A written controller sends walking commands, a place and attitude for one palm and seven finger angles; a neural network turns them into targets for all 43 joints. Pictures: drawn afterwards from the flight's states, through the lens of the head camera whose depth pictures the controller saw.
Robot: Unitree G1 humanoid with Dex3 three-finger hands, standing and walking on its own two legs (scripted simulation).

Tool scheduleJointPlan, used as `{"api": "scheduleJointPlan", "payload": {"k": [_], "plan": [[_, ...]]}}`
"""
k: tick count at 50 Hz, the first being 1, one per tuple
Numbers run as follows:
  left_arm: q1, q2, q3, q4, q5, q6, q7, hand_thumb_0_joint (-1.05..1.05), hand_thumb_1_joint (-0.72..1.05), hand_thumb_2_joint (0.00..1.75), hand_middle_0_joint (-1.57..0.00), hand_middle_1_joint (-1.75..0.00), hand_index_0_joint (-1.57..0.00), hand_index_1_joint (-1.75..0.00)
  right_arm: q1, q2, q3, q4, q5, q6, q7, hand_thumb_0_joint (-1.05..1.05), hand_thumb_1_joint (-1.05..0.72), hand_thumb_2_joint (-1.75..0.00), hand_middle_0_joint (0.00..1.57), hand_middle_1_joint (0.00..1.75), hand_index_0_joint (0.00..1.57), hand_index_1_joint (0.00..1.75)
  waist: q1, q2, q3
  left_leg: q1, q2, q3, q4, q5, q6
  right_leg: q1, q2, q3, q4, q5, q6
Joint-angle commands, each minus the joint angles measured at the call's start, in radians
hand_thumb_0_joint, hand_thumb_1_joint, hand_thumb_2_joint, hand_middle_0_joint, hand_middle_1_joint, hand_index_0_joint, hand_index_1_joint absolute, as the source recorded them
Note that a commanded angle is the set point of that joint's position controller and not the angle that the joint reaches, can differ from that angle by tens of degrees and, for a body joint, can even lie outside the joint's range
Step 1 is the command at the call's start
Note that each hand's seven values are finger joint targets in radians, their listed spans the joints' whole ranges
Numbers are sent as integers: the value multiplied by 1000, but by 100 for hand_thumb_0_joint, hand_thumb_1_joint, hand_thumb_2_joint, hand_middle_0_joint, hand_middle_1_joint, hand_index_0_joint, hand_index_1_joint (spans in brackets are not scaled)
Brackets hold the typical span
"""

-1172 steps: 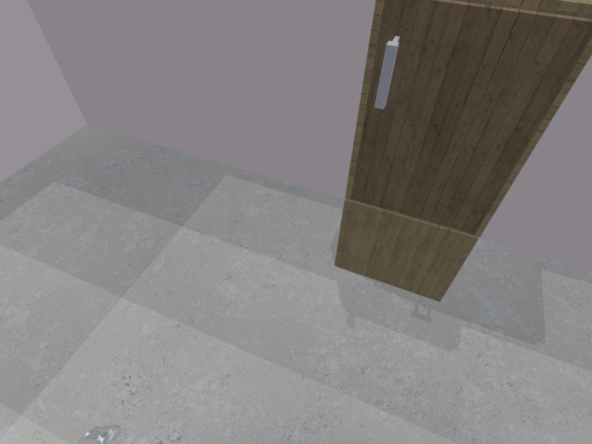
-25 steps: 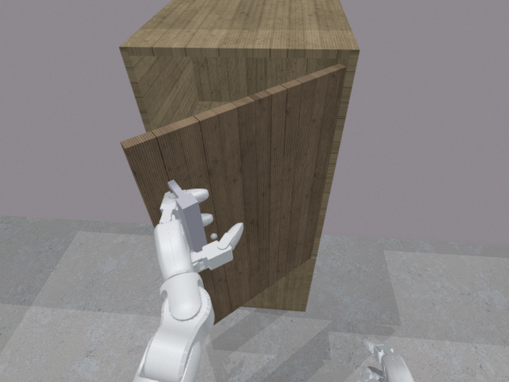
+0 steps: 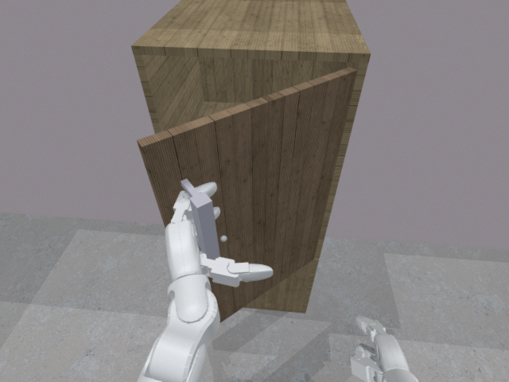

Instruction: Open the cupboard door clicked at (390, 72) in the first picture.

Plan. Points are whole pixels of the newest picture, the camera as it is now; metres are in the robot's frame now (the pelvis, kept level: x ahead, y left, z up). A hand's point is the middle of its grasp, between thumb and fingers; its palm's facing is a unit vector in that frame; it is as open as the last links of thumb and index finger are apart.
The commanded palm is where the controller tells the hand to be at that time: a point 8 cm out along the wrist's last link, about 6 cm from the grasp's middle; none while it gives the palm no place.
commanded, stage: slide the hand sideways off the handle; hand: left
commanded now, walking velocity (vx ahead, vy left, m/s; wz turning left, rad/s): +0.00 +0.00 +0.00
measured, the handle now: (200, 224) +0.32 +0.12 +0.11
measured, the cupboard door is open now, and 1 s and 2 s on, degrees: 41 44 44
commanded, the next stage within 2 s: draw the hand back to the body in 1.26 s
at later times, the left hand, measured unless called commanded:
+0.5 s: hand (222, 263) +0.25 +0.07 +0.12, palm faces -0.08 -1.00 +0.01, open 16.1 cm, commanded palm +0.22 +0.14 +0.10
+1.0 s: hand (186, 296) +0.20 +0.11 +0.10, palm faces +0.00 -1.00 -0.06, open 16.2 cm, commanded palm +0.16 +0.18 +0.10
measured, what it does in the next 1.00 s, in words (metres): stands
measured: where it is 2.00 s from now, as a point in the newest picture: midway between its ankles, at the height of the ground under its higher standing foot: outside the picture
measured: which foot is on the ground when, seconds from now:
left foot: down 0.00-1.00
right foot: down 0.00-1.00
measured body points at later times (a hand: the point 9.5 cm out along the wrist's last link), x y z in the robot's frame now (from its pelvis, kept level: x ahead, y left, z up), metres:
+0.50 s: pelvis -0.01 +0.01 +0.00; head -0.03 +0.00 +0.45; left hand +0.25 +0.13 +0.12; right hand +0.17 -0.19 -0.08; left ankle +0.02 +0.11 -0.73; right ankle +0.00 -0.11 -0.73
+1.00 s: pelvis +0.01 -0.02 -0.01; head -0.01 -0.04 +0.44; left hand +0.20 +0.17 +0.11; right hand +0.20 -0.24 -0.08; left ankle +0.02 +0.11 -0.73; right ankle +0.00 -0.11 -0.73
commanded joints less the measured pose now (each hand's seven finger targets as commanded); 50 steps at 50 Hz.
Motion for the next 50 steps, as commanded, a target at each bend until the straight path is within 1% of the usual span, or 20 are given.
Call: {"api": "scheduleJointPlan", "payload": {"k": [1,3,4,5,6,8,10,12,14,16,19,20,23,25,32,36,38,41,47,50], "plan": [[-285,-92,-8,-215,18,-34,45,0,-50,30,-15,-30,-15,-30,-161,-86,-26,-161,-1,-40,-3,0,-90,-90,20,30,20,30,-8,-96,-148,83,13,-17,-65,166,5,-55,-22,2,-108,124,-24],[-283,-93,-8,-205,22,-27,50,0,-50,30,-15,-30,-15,-30,-167,-86,-26,-158,3,-37,-1,0,-90,-90,20,30,20,30,-6,-88,-142,79,15,-23,-70,153,2,-60,-20,-1,-104,106,-27],[-265,-27,-199,-177,97,-68,-163,0,-50,30,-15,-30,-15,-30,-79,-123,-24,-140,-1,-29,9,0,-90,-90,20,30,20,30,-98,-138,-82,106,12,-24,-73,183,18,-111,-23,31,-84,177,-18],[-333,41,-128,-252,57,-112,-272,0,-50,30,-15,-30,-15,-30,-66,-118,-27,-179,11,-34,-1,0,-90,-90,20,30,20,30,-67,-97,-167,105,10,-22,-76,198,23,-75,-22,25,-59,218,-22],[-333,95,-102,-267,44,-140,-338,0,-50,30,-15,-30,-15,-30,-63,-117,-24,-190,17,-39,-16,0,-90,-90,20,30,20,30,-48,-75,-206,114,7,-19,-75,212,27,-50,-21,28,-44,245,-27],[-313,102,-108,-254,-3,-158,-455,0,-50,30,-15,-30,-15,-30,-52,-115,-13,-207,29,-53,-29,0,-90,-90,20,30,20,30,-56,-13,-197,128,6,-20,-77,202,23,-61,-21,18,-39,236,-29],[-333,81,-109,-245,-83,-156,-552,0,-50,30,-15,-30,-15,-30,-68,-116,2,-226,48,-81,-37,0,-90,-90,20,30,20,30,-59,-5,-164,110,7,-36,-91,141,19,-83,-14,3,-44,163,-30],[-294,62,-54,-234,-168,-135,-567,0,-50,30,-15,-30,-15,-30,-89,-118,7,-235,58,-116,-45,0,-90,-90,20,30,20,30,-43,-64,-145,86,10,-51,-104,81,14,-87,-4,-13,-58,99,-23],[-209,61,3,-227,-212,-115,-545,0,-50,30,-15,-30,-15,-30,-95,-120,8,-237,64,-140,-42,0,-90,-90,20,30,20,30,-22,-93,-132,63,15,-58,-121,47,5,-88,-2,-28,-59,64,-16],[-180,84,43,-253,-207,-102,-507,0,-50,30,-15,-30,-15,-30,-93,-123,3,-237,61,-154,-34,0,-90,-90,20,30,20,30,-11,-104,-141,53,15,-50,-120,40,2,-89,-2,-25,-60,55,-12],[-107,104,44,-307,-150,-107,-454,0,-50,30,-15,-30,-15,-30,-84,-121,-1,-251,56,-160,-10,0,-90,-90,20,30,20,30,2,-52,-141,46,18,-41,-123,53,-3,-91,-6,-18,-44,56,-16],[-70,111,51,-306,-140,-108,-443,0,-50,30,-15,-30,-15,-30,-77,-121,-3,-252,53,-159,-5,0,-90,-90,20,30,20,30,3,-71,-133,37,20,-37,-121,55,-3,-90,-4,-18,-43,58,-17],[-21,192,127,-315,-125,-107,-430,0,-50,30,-15,-30,-15,-30,-75,-128,-4,-254,50,-147,-3,0,-90,-90,20,30,20,30,12,-69,-116,17,18,-18,-117,48,2,-76,-4,-2,-59,47,-18],[3,206,150,-337,-130,-107,-431,0,-50,30,-15,-30,-15,-30,-84,-124,0,-266,47,-142,-6,0,-90,-90,20,30,20,30,12,-74,-99,12,16,-7,-112,38,8,-78,-5,9,-75,35,-16],[108,227,193,-434,-166,-140,-460,0,-50,30,-15,-30,-15,-30,-69,-123,-4,-279,47,-158,-16,0,-90,-90,20,30,20,30,8,-26,-119,33,12,13,-85,82,13,-64,0,17,-83,89,-12],[190,263,235,-460,-188,-166,-495,0,-50,30,-15,-30,-15,-30,-46,-130,-12,-278,49,-179,-20,0,-90,-90,20,30,20,30,4,-77,-132,22,6,21,-61,117,19,-47,-1,29,-80,158,-3],[264,277,253,-462,-195,-180,-514,0,-50,30,-15,-30,-15,-30,-35,-133,-15,-276,51,-190,-19,0,-90,-90,20,30,20,30,8,-60,-116,13,5,24,-48,129,19,-48,-2,35,-80,176,-2],[257,282,244,-501,-204,-204,-543,0,-50,30,-15,-30,-15,-30,-22,-137,-16,-283,51,-212,-21,0,-90,-90,20,30,20,30,-8,-52,-99,4,1,21,-34,129,23,-73,-5,39,-70,193,3],[375,346,341,-504,-253,-247,-614,0,-50,30,-15,-30,-15,-30,14,-148,-26,-275,55,-259,-35,0,-90,-90,20,30,20,30,-2,-109,-122,-34,-6,16,17,144,23,-64,-18,80,-63,259,23],[426,347,349,-519,-276,-270,-657,0,-50,30,-15,-30,-15,-30,21,-151,-27,-276,60,-282,-35,0,-90,-90,20,30,20,30,1,-66,-122,-47,-10,15,33,154,20,-67,-27,88,-47,304,27]]}}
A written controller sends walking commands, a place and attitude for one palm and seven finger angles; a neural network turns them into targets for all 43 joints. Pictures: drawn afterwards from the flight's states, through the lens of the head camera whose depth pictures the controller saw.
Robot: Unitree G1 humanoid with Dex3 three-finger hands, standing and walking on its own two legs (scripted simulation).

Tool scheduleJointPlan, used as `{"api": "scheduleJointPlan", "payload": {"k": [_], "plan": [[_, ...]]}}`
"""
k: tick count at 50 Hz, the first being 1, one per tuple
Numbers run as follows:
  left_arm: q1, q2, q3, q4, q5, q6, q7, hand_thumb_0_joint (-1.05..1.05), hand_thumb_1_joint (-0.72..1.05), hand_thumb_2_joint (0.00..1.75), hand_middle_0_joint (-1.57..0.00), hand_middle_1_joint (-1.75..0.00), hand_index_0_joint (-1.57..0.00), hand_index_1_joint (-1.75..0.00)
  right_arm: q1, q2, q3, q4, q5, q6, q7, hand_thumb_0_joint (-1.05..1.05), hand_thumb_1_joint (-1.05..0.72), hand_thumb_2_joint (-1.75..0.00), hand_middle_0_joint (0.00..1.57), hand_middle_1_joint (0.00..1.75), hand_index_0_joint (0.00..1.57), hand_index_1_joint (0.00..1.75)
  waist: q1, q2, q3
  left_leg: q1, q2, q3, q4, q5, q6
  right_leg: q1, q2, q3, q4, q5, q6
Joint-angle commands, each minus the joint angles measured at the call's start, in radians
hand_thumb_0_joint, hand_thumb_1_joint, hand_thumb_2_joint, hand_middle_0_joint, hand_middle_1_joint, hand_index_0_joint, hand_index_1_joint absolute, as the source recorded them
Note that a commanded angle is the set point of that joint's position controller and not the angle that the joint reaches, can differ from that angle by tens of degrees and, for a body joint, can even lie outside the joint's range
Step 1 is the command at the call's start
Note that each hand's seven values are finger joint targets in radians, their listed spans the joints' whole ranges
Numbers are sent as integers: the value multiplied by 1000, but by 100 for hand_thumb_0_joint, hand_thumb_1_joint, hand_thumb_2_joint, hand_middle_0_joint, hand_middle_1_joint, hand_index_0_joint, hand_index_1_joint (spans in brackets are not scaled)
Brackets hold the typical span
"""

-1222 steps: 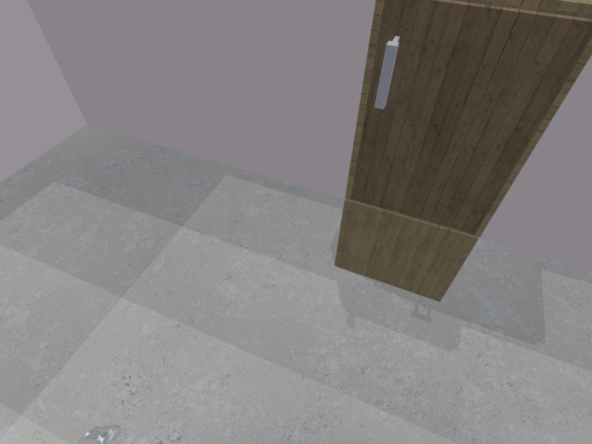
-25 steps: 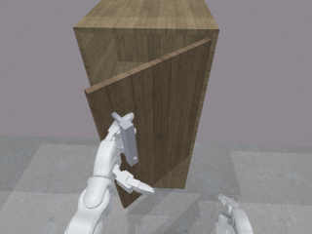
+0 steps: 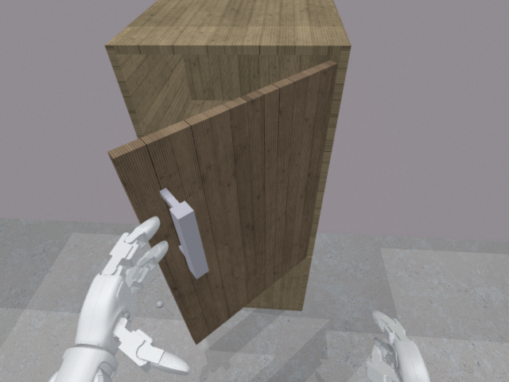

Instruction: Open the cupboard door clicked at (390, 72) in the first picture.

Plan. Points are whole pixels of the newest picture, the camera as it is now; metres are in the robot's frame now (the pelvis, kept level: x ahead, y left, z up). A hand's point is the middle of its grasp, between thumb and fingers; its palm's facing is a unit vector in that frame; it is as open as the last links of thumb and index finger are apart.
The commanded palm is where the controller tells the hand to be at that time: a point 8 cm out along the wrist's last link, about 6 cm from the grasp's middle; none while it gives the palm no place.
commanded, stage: slide the hand sideways off the handle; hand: left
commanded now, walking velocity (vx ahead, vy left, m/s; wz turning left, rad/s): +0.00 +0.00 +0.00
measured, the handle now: (183, 234) +0.30 +0.14 +0.11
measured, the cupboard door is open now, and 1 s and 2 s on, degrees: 44 44 44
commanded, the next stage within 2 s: draw the hand back to the body in 0.26 s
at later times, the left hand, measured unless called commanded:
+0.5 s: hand (131, 312) +0.18 +0.17 +0.11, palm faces -0.01 -1.00 -0.07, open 16.3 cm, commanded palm +0.14 +0.23 +0.12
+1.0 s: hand (72, 300) +0.17 +0.23 +0.14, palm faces +0.23 -0.94 -0.27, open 15.4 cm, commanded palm +0.13 +0.28 +0.15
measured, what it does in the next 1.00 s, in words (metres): stands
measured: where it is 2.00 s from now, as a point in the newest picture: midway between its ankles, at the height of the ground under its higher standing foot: outside the picture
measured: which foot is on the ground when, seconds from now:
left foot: down 0.00-1.00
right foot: down 0.00-1.00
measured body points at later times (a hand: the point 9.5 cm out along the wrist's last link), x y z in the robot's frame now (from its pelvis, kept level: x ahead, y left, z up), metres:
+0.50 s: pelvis -0.01 +0.02 -0.01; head -0.01 +0.00 +0.44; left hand +0.17 +0.23 +0.12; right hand +0.19 -0.19 -0.07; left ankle +0.01 +0.14 -0.72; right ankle -0.01 -0.08 -0.72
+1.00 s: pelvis -0.01 +0.03 +0.01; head -0.03 +0.02 +0.46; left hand +0.16 +0.28 +0.16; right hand +0.20 -0.17 -0.05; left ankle +0.01 +0.14 -0.72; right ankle -0.01 -0.08 -0.72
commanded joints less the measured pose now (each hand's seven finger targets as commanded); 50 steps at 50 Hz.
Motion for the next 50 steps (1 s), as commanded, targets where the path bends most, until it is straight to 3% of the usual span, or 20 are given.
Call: {"api": "scheduleJointPlan", "payload": {"k": [1,2,4,7,9,12,13,17,19,22,25,28,33,38,43,44,45,46,47,50], "plan": [[-17,87,107,-243,-45,-102,-43,0,-50,30,-15,-30,-15,-30,-106,-89,-37,-176,6,-95,-10,0,-90,-90,20,30,20,30,3,-66,-92,12,-39,14,-23,204,48,10,-53,82,-118,371,55],[0,85,107,-248,-51,-106,-53,0,-50,30,-15,-30,-15,-30,-103,-90,-37,-178,8,-102,-10,0,-90,-90,20,30,20,30,6,-46,-91,8,-41,14,-21,200,48,1,-50,75,-113,360,52],[2,111,138,-226,-66,-111,-65,0,-50,30,-15,-30,-15,-30,-99,-94,-39,-169,8,-116,-14,0,-90,-90,20,30,20,30,0,-84,-62,-21,-38,4,-12,174,47,-21,-50,81,-121,310,55],[11,119,157,-230,-81,-132,-86,0,-50,30,-15,-30,-15,-30,-92,-98,-46,-168,8,-137,-21,0,-90,-90,20,30,20,30,0,-103,-75,-35,-42,-2,11,160,47,-30,-60,102,-124,283,61],[44,123,168,-228,-88,-142,-99,0,-50,30,-15,-30,-15,-30,-93,-96,-47,-164,12,-150,-21,0,-90,-90,20,30,20,30,9,-84,-85,-35,-42,-2,14,166,46,-26,-59,95,-116,279,56],[2,113,149,-236,-100,-150,-116,0,-50,30,-15,-30,-15,-30,-96,-102,-45,-164,14,-173,-26,0,-90,-90,20,30,20,30,0,-62,-61,-43,-42,-6,16,140,48,-62,-53,86,-118,210,51],[-21,119,144,-219,-100,-152,-116,0,-50,30,-15,-30,-15,-30,-96,-104,-46,-152,16,-180,-28,0,-90,-90,20,30,20,30,-10,-75,-42,-46,-40,-9,23,130,48,-72,-53,92,-129,173,49],[-65,99,105,-231,-90,-147,-111,0,-50,30,-15,-30,-15,-30,-89,-109,-42,-153,16,-207,-34,0,-90,-90,20,30,20,30,-10,-49,-53,-40,-39,-18,10,96,50,-101,-45,68,-118,99,42],[-71,128,135,-214,-80,-134,-94,0,-50,30,-15,-30,-15,-30,-96,-109,-44,-148,18,-208,-37,0,-90,-90,20,30,20,30,-2,-74,-53,-50,-36,-22,2,76,49,-99,-45,67,-120,56,40],[-63,150,168,-248,-69,-112,-73,0,-50,30,-15,-30,-15,-30,-102,-100,-39,-152,18,-211,-38,0,-90,-90,20,30,20,30,21,-16,-87,-27,-36,-23,-25,94,48,-77,-37,35,-92,98,32],[-40,156,195,-250,-73,-78,-61,0,-50,30,-15,-30,-15,-30,-108,-93,-33,-152,21,-202,-36,0,-90,-90,20,30,20,30,31,-7,-106,-18,-33,-22,-44,131,44,-44,-31,11,-73,166,29],[-16,155,209,-255,-97,-52,-75,0,-50,30,-15,-30,-15,-30,-122,-95,-31,-150,26,-203,-35,0,-90,-90,20,30,20,30,34,-27,-104,-12,-31,-21,-46,159,45,-26,-25,3,-75,209,29],[-52,130,163,-302,-107,-14,-106,0,-50,30,-15,-30,-15,-30,-124,-107,-24,-153,31,-211,-32,0,-90,-90,20,30,20,30,16,-24,-67,5,-26,-30,-63,152,45,-46,-18,-13,-81,201,32],[-85,193,239,-298,-104,15,-100,0,-50,30,-15,-30,-15,-30,-122,-111,-24,-139,31,-204,-42,0,-90,-90,20,30,20,30,21,-32,-48,8,-25,-39,-84,110,42,-53,-16,-12,-106,134,30],[-94,207,275,-308,-119,26,-107,0,-32,37,-16,-30,-16,-30,-127,-109,-18,-131,33,-205,-46,0,-90,-90,20,30,20,30,28,29,-70,42,-28,-38,-95,150,37,-23,-14,-16,-116,177,24],[-137,332,287,-403,38,-19,40,0,-29,39,-16,-30,-16,-30,-143,-100,-16,-132,11,-191,-64,0,-90,-90,20,30,20,30,46,6,-36,42,-22,-32,-136,124,40,17,-27,37,-180,156,17],[-51,234,242,-338,53,-15,99,0,-26,40,-16,-30,-16,-30,-132,-83,-14,-123,1,-186,-69,0,-90,-90,20,30,20,30,28,16,6,58,-21,-24,-149,99,35,1,-36,38,-208,125,16],[-16,196,209,-326,65,-12,123,0,-22,42,-16,-30,-16,-30,-121,-86,-13,-123,-1,-179,-66,0,-90,-90,20,30,20,30,22,-21,16,57,-17,-30,-155,98,34,-2,-37,28,-208,120,18],[-16,185,193,-333,84,-15,142,0,-18,43,-16,-30,-16,-30,-126,-88,-13,-115,-1,-168,-60,0,-90,-90,20,30,20,30,20,11,21,73,-12,-29,-166,109,35,10,-36,27,-213,126,17],[-37,222,213,-326,115,-35,188,0,-8,48,-16,-30,-16,-30,-141,-95,-18,-101,-8,-150,-57,0,-90,-90,20,30,20,30,20,18,20,107,-5,-27,-209,116,36,50,-39,27,-242,127,18]]}}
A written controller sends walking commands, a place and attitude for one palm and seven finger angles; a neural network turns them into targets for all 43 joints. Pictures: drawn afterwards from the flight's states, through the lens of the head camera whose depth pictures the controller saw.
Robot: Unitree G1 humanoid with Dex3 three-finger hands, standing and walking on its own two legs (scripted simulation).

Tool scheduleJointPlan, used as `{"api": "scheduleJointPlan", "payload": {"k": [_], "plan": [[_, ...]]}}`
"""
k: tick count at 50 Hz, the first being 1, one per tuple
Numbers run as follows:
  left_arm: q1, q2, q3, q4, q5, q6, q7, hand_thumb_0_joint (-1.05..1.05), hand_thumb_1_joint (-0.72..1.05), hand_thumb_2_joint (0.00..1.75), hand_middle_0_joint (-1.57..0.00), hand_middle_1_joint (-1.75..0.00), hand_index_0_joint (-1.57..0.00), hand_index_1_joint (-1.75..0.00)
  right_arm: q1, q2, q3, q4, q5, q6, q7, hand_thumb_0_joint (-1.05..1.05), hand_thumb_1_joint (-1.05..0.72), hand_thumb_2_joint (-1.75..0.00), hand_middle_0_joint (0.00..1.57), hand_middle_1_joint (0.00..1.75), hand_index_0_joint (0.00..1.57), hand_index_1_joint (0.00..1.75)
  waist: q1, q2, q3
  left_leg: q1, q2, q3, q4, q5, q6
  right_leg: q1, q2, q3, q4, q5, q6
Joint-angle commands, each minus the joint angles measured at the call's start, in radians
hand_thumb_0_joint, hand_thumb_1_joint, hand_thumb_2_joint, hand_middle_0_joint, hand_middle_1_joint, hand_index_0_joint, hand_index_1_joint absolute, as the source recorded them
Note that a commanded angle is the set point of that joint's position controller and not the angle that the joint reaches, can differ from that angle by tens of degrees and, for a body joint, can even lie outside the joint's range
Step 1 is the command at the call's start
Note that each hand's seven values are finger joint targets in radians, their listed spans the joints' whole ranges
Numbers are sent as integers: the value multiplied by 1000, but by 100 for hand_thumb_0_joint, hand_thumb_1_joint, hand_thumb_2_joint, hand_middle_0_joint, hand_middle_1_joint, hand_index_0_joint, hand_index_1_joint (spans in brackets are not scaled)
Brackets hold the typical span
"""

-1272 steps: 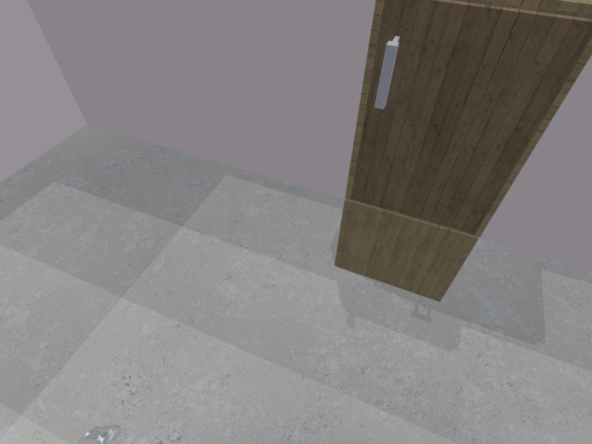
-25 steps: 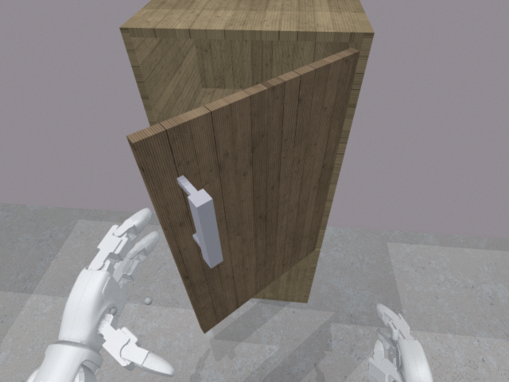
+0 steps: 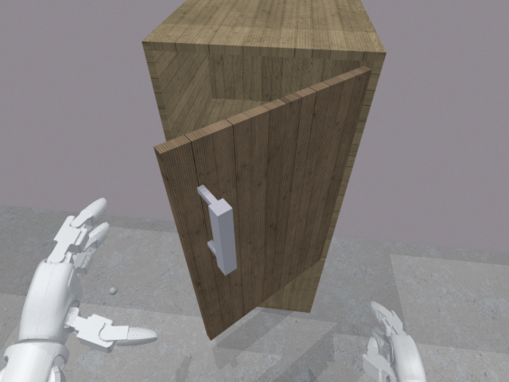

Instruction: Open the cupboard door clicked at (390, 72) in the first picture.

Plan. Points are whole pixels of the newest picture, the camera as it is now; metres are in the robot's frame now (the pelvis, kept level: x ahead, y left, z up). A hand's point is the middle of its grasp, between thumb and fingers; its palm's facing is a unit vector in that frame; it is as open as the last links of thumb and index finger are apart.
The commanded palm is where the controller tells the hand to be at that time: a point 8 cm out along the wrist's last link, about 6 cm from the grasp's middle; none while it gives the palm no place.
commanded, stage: draw the hand back to the body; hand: left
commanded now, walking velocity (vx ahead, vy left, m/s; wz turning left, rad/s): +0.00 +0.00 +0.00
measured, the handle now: (216, 231) +0.30 +0.10 +0.11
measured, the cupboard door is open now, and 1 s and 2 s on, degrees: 44 44 44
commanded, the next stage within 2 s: step back with the hand held close in 0.94 s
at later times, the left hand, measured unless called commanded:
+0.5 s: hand (87, 248) +0.22 +0.24 +0.16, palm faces +0.39 -0.82 -0.41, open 9.8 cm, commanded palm +0.17 +0.29 +0.18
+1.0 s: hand (88, 244) +0.22 +0.24 +0.17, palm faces +0.41 -0.82 -0.40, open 7.4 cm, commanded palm +0.17 +0.28 +0.18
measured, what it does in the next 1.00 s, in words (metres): stands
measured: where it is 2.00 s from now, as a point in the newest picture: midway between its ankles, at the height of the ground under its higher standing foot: outside the picture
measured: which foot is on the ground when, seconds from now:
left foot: down 0.00-1.00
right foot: down 0.00-1.00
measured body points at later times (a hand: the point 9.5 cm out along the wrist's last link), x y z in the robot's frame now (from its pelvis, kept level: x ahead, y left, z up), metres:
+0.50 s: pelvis +0.02 -0.01 +0.02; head +0.01 -0.02 +0.47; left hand +0.19 +0.28 +0.18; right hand +0.21 -0.23 -0.07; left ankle +0.02 +0.10 -0.73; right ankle -0.01 -0.12 -0.73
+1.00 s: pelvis +0.02 -0.02 +0.02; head +0.01 -0.03 +0.47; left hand +0.19 +0.28 +0.19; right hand +0.21 -0.24 -0.07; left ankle +0.02 +0.10 -0.73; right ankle -0.01 -0.12 -0.73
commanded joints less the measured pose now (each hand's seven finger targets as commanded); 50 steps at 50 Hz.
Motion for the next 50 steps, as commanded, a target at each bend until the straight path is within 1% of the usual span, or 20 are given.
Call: {"api": "scheduleJointPlan", "payload": {"k": [1,3,8,11,16,21,22,26,27,28,29,32,33,34,35,38,43,46,48,50], "plan": [[-62,122,73,-203,51,-91,94,0,-5,50,-17,-30,-17,-30,-127,-105,-46,-142,-14,-31,-7,0,-90,-90,20,30,20,30,-7,6,-19,77,20,-29,-190,104,-1,-1,-16,23,-172,85,-22],[-69,149,102,-181,62,-96,111,0,2,52,-17,-30,-17,-30,-135,-109,-51,-130,-17,-21,-12,0,-90,-90,20,30,20,30,-2,5,-19,99,21,-21,-208,118,0,22,-17,25,-194,92,-22],[-114,170,138,-169,75,-117,130,0,20,60,-18,-30,-18,-30,-151,-109,-55,-110,-21,-6,-13,0,-90,-90,20,30,20,30,0,23,-20,145,24,-17,-249,163,-1,65,-18,27,-223,124,-23],[-107,161,146,-167,74,-125,132,0,31,64,-18,-30,-18,-30,-152,-108,-59,-102,-22,1,-6,0,-90,-90,20,30,20,30,2,30,-32,170,24,-11,-264,210,-2,91,-17,25,-227,166,-21],[-107,181,191,-115,66,-125,130,0,48,72,-19,-30,-19,-30,-161,-113,-70,-89,-22,24,0,0,-90,-90,20,30,20,30,6,-27,-20,186,29,-1,-277,262,0,115,-14,29,-246,220,-17],[-138,207,239,-105,64,-133,129,0,65,80,-19,-30,-19,-30,-161,-112,-78,-76,-21,43,2,0,-90,-90,20,30,20,30,8,20,-35,216,26,17,-273,329,0,136,-17,37,-253,290,-17],[-143,222,257,-110,62,-135,131,0,69,81,-19,-30,-19,-30,-158,-112,-79,-77,-23,43,3,0,-90,-90,20,30,20,30,12,22,-55,220,25,15,-274,344,0,150,-18,36,-249,304,-17],[-164,234,280,-84,56,-133,129,0,83,87,-20,-30,-20,-30,-165,-113,-83,-72,-20,54,3,0,-90,-90,20,30,20,30,11,2,-42,230,24,22,-271,363,4,147,-17,41,-261,328,-15],[-182,238,283,-94,56,-135,129,0,87,88,-20,-30,-20,-30,-166,-113,-86,-70,-19,54,4,0,-90,-90,20,30,20,30,8,20,-52,240,23,27,-269,361,4,145,-19,44,-264,331,-13],[-184,250,295,-72,55,-133,129,0,90,90,-20,-30,-20,-30,-169,-116,-86,-64,-20,56,2,0,-90,-90,20,30,20,30,10,18,-36,235,24,27,-267,369,6,144,-20,44,-269,341,-16],[-165,224,278,-59,52,-132,126,0,90,90,-20,-30,-20,-30,-165,-114,-87,-65,-20,59,4,0,-90,-90,20,30,20,30,8,10,-36,239,26,28,-271,374,6,144,-20,42,-266,345,-12],[-168,209,256,-54,53,-128,120,0,90,90,-20,-30,-20,-30,-165,-118,-90,-68,-19,64,10,0,-90,-90,20,30,20,30,6,7,-38,245,24,30,-271,382,8,142,-18,43,-268,350,-9],[-164,206,252,-42,52,-127,119,0,90,90,-20,-30,-20,-30,-166,-121,-90,-67,-20,65,10,0,-90,-90,20,30,20,30,6,-10,-33,243,24,27,-272,387,9,147,-19,39,-271,359,-11],[-162,210,254,-52,52,-127,118,0,90,90,-20,-30,-20,-30,-168,-121,-92,-70,-19,66,10,0,-90,-90,20,30,20,30,6,-20,-39,249,24,32,-269,394,12,146,-19,43,-269,376,-7],[-164,219,262,-64,53,-129,118,0,90,90,-20,-30,-20,-30,-165,-121,-94,-71,-19,68,12,0,-90,-90,20,30,20,30,9,-6,-63,253,23,33,-268,406,11,158,-20,43,-263,384,-7],[-169,247,284,-72,53,-128,120,0,90,90,-20,-30,-20,-30,-171,-120,-93,-70,-22,71,10,0,-90,-90,20,30,20,30,15,1,-73,252,19,33,-265,415,10,172,-22,45,-263,406,-9],[-176,248,289,-70,49,-128,118,0,90,90,-20,-30,-20,-30,-176,-114,-91,-71,-21,74,7,0,-90,-90,20,30,20,30,12,-9,-46,246,18,35,-265,387,11,156,-22,48,-278,389,-8],[-174,234,280,-73,50,-130,117,0,90,90,-20,-30,-20,-30,-174,-109,-90,-70,-19,76,9,0,-90,-90,20,30,20,30,8,27,-43,254,19,38,-268,372,10,143,-21,51,-283,367,-7],[-176,230,272,-63,50,-128,116,0,90,90,-20,-30,-20,-30,-178,-113,-92,-67,-19,75,8,0,-90,-90,20,30,20,30,8,1,-41,251,20,36,-268,372,11,146,-19,50,-286,365,-8],[-168,224,269,-56,48,-127,115,0,90,90,-20,-30,-20,-30,-176,-110,-91,-67,-18,75,9,0,-90,-90,20,30,20,30,7,12,-37,253,20,36,-272,356,11,136,-19,50,-289,345,-5]]}}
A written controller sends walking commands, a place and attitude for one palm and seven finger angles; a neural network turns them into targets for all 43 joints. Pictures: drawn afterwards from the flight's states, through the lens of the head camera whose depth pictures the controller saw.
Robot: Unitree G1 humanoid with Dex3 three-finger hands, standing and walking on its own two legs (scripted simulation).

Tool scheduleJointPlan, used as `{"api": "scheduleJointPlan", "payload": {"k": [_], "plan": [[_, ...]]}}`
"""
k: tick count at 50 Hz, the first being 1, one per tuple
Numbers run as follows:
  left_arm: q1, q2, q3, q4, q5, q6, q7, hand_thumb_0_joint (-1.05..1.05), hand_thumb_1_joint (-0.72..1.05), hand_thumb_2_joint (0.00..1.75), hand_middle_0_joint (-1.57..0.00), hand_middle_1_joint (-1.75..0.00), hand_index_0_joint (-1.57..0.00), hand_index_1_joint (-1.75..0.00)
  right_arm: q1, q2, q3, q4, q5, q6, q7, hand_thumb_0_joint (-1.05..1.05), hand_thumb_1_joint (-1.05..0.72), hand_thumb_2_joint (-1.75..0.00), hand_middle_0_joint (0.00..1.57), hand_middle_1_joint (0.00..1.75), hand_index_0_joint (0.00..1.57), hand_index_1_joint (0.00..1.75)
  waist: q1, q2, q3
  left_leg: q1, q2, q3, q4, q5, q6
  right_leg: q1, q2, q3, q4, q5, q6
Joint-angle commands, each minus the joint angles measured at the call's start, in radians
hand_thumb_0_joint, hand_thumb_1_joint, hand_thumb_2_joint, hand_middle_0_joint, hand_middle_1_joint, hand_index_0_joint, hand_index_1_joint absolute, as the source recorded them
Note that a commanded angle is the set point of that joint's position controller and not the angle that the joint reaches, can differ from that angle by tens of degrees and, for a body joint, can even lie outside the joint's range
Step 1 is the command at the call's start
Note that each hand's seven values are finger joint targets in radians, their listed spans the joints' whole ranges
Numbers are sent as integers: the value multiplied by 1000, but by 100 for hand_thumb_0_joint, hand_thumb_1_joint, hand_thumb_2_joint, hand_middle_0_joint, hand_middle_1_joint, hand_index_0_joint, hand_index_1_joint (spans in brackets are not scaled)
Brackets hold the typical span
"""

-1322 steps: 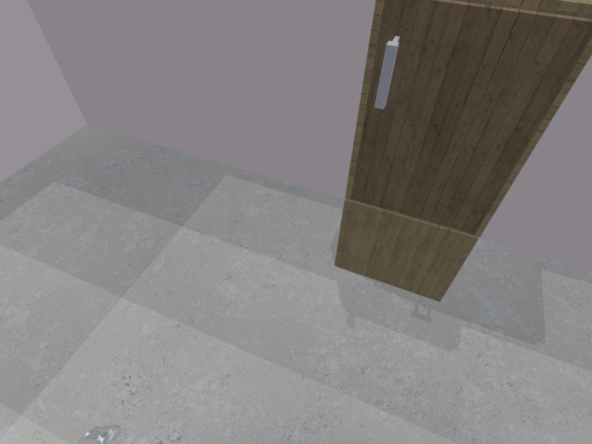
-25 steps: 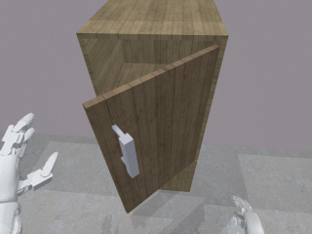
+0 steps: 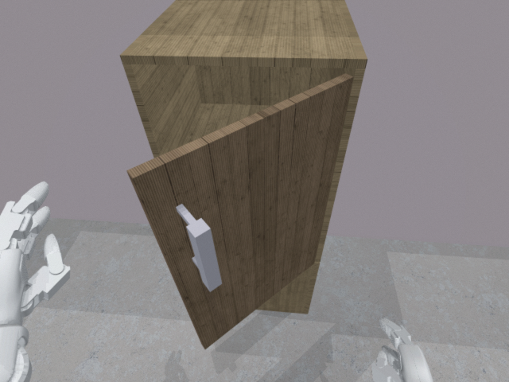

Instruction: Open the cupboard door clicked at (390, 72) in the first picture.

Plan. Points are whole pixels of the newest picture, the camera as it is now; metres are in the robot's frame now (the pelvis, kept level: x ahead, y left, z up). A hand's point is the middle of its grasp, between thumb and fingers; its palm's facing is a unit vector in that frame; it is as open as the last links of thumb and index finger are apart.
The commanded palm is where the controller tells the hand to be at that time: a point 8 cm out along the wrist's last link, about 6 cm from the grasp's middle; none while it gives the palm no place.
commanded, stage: step back with the hand held close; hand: left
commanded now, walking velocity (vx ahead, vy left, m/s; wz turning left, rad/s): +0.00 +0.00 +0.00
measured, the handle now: (198, 248) +0.28 +0.13 +0.09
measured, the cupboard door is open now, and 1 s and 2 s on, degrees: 44 44 44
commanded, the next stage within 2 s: stop stepping back and stand still in 1.02 s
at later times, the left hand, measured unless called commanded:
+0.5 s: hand (27, 302) +0.15 +0.28 +0.15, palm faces +0.33 -0.79 -0.52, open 7.4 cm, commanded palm +0.09 +0.33 +0.17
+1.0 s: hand out of the picture +0.04 +0.33 +0.17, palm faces +0.49 -0.74 -0.46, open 7.4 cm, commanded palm -0.03 +0.36 +0.17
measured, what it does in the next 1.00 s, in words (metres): walks backwards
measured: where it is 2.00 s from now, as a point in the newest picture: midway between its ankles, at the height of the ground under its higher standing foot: outside the picture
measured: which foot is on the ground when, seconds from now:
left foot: down 0.00-1.00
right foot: down 0.00-0.86, up 0.88-1.00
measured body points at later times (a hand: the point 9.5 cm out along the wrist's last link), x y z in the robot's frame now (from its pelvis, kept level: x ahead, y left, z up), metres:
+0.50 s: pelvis -0.06 +0.03 -0.01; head -0.04 +0.03 +0.44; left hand +0.12 +0.32 +0.18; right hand +0.12 -0.22 -0.08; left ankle -0.01 +0.12 -0.75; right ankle -0.03 -0.10 -0.74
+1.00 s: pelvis -0.17 +0.06 -0.02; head -0.15 +0.08 +0.43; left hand +0.01 +0.37 +0.19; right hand +0.00 -0.17 -0.10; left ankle -0.01 +0.12 -0.74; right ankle -0.20 -0.08 -0.69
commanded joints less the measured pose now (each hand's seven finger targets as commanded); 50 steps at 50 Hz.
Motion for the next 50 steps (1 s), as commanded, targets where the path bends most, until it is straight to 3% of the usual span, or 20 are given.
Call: {"api": "scheduleJointPlan", "payload": {"k": [1,3,4,5,7,11,16,18,23,28,31,34,37,38,41,43,44,46,47,50], "plan": [[-88,175,110,-205,-3,-66,20,0,90,90,-20,-30,-20,-30,-127,-105,-34,-158,-1,-55,-7,0,-90,-90,20,30,20,30,-5,4,-92,50,1,5,-24,266,30,-42,-38,16,-61,252,13],[-152,216,131,-277,-7,-75,24,0,90,90,-20,-30,-20,-30,-141,-109,-34,-166,2,-61,-10,0,-90,-90,20,30,20,30,0,-1,-118,56,1,-2,-24,253,32,-31,-40,20,-63,239,13],[-183,334,255,-292,-5,-110,31,0,90,90,-20,-30,-20,-30,-120,-127,-31,-202,16,-43,-11,0,-90,-90,20,30,20,30,-50,-35,-21,-10,15,-29,17,191,47,-173,-86,107,-112,285,14],[-78,248,192,-211,-2,-111,19,0,90,90,-20,-30,-20,-30,-120,-109,-33,-182,9,-26,-11,0,-90,-90,20,30,20,30,-52,-73,-40,-15,13,-35,39,183,47,-172,-107,100,-100,307,13],[-14,213,154,-205,4,-100,12,0,90,90,-20,-30,-20,-30,-119,-115,-38,-200,9,-5,-6,0,-90,-90,20,30,20,30,-54,-84,-64,-14,14,-24,56,193,43,-188,-119,101,-92,323,17],[50,215,159,-251,6,-109,20,0,90,90,-20,-30,-20,-30,-103,-125,-52,-223,11,15,-11,0,-90,-90,20,30,20,30,-57,6,-175,-2,42,-20,54,348,36,-147,-115,75,-9,424,22],[94,257,206,-313,3,-112,35,0,90,90,-20,-30,-20,-30,-101,-121,-63,-257,18,35,-19,0,-90,-90,20,30,20,30,-55,-51,-237,-33,61,-35,55,419,33,-122,-100,64,50,453,30],[106,280,232,-329,3,-117,42,0,90,90,-20,-30,-20,-30,-106,-122,-66,-259,17,38,-22,0,-90,-90,20,30,20,30,-51,-26,-239,-61,64,-46,44,406,34,-118,-97,59,67,422,28],[125,261,228,-326,8,-130,51,0,90,90,-20,-30,-20,-30,-100,-129,-70,-269,18,32,-22,0,-90,-90,20,30,20,30,-53,25,-178,-189,83,-76,-6,209,47,-138,-78,72,86,237,30],[89,246,224,-324,29,-156,59,0,90,90,-20,-30,-20,-30,-83,-143,-73,-274,19,10,-19,0,-90,-90,20,30,20,30,-66,33,-99,-396,103,-115,-71,-211,76,-122,-67,91,107,21,31],[61,230,219,-315,46,-172,65,0,90,90,-20,-30,-20,-30,-66,-150,-75,-275,15,-7,-19,0,-90,-90,20,30,20,30,-71,29,-61,-506,116,-141,-73,-373,92,-123,-62,102,128,-119,30],[28,244,226,-353,53,-189,71,0,90,90,-20,-30,-20,-30,-49,-144,-77,-269,13,-25,-21,0,-90,-90,20,30,20,30,-75,-3,-71,-458,98,-140,-18,-391,82,-203,-75,118,98,-203,14],[31,253,224,-391,45,-204,85,0,90,90,-20,-30,-20,-30,-26,-131,-73,-243,11,-43,-20,0,-90,-90,20,30,20,30,-84,-70,-113,-238,36,-94,170,-238,43,-414,-147,172,16,-202,-29],[26,259,226,-406,41,-207,88,0,90,90,-20,-30,-20,-30,-27,-134,-71,-231,8,-46,-21,0,-90,-90,20,30,20,30,-87,-43,-128,-179,29,-96,203,-213,33,-466,-164,173,17,-191,-40],[36,250,235,-399,43,-214,98,0,90,90,-20,-30,-20,-30,-29,-137,-64,-230,3,-58,-27,0,-90,-90,20,30,20,30,-86,22,-102,-289,94,-176,82,-345,56,-432,-109,123,113,-247,-1],[22,244,261,-381,59,-211,98,0,90,90,-20,-30,-20,-30,-57,-158,-70,-242,-3,-69,-35,0,-90,-90,20,30,20,30,-76,241,-78,-644,253,-363,-257,-639,124,-132,32,23,487,-155,52],[-12,264,282,-398,67,-212,97,0,90,90,-20,-30,-20,-30,-46,-144,-75,-235,-7,-74,-32,0,-90,-90,20,30,20,30,-72,256,-107,-723,325,-423,-345,-637,158,-41,62,14,727,-145,59],[-19,281,288,-368,51,-213,95,0,90,90,-20,-30,-20,-30,-32,-117,-85,-205,-8,-83,-16,0,-90,-90,20,30,20,30,-74,99,-139,-541,310,-356,-271,-411,149,-193,42,52,804,-230,37],[15,255,271,-341,43,-208,91,0,90,90,-20,-30,-20,-30,-45,-121,-89,-200,-2,-86,-8,0,-90,-90,20,30,20,30,-68,70,-150,-486,287,-297,-248,-382,137,-206,47,32,771,-247,35],[72,220,219,-332,21,-190,83,0,90,90,-20,-30,-20,-30,-64,-103,-74,-189,0,-88,10,0,-90,-90,20,30,20,30,-65,155,-137,-400,231,-209,-278,-334,74,-185,49,-41,535,-304,16]]}}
